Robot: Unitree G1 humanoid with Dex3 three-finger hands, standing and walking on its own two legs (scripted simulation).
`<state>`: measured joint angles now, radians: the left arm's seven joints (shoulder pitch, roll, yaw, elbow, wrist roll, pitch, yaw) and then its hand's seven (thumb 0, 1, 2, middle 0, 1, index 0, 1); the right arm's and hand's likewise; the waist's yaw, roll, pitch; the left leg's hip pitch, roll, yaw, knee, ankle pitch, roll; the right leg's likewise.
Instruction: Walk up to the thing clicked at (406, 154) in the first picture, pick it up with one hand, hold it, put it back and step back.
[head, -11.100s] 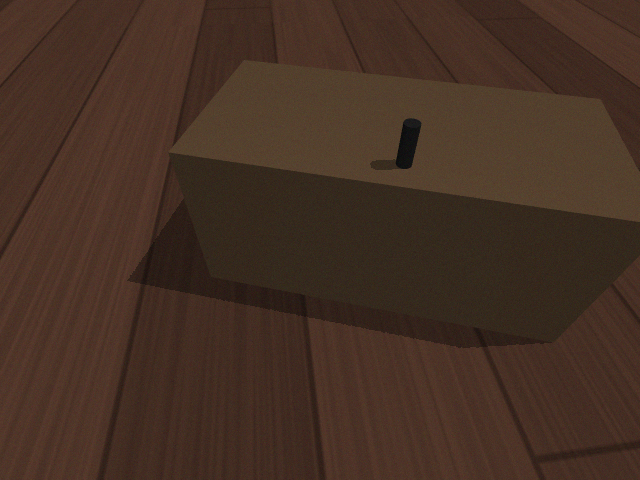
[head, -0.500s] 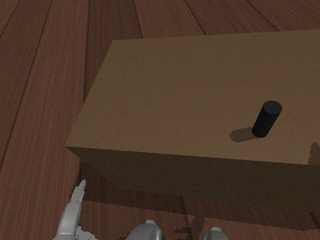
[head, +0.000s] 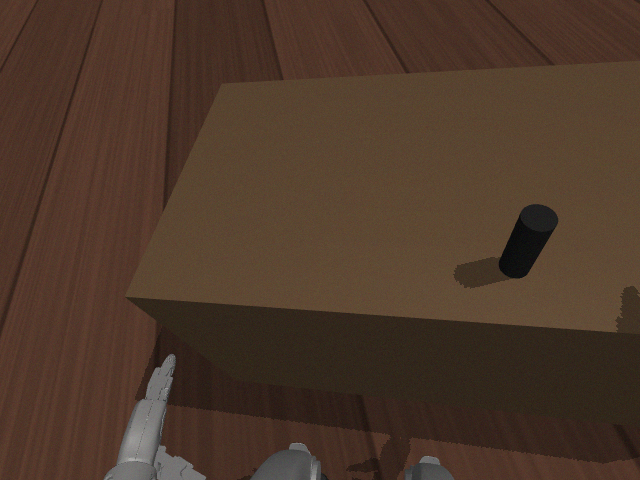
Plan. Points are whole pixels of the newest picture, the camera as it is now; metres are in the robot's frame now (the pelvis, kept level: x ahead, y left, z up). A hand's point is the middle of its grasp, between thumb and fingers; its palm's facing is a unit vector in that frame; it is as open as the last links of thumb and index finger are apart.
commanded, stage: go down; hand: right
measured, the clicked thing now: (525, 244) +0.46 -0.23 -0.05
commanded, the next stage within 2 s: approach in 0.16 s
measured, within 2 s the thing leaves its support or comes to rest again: neither
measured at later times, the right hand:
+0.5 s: hand out of the picture +0.37 -0.39 +0.07, palm faces +0.27 +0.96 +0.03, open 17.6 cm
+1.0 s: hand (563, 262) +0.43 -0.27 -0.04, palm faces +0.20 +0.98 +0.04, open 17.6 cm
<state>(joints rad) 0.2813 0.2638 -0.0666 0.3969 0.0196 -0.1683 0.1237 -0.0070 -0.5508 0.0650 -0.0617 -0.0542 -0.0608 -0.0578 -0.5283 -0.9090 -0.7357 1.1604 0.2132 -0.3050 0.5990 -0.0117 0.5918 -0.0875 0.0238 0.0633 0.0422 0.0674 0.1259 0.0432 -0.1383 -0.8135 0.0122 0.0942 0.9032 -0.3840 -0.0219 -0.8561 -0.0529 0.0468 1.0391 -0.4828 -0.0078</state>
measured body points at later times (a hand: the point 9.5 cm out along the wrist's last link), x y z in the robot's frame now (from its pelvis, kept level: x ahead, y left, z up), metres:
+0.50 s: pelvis +0.00 +0.00 +0.00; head +0.08 -0.05 +0.44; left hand +0.16 +0.26 -0.03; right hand +0.35 -0.45 +0.07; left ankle +0.03 +0.15 -0.68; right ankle +0.01 -0.10 -0.68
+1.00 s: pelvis -0.02 +0.01 -0.05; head +0.11 -0.06 +0.38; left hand +0.13 +0.28 -0.03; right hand +0.41 -0.32 -0.04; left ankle +0.03 +0.15 -0.68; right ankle +0.01 -0.10 -0.68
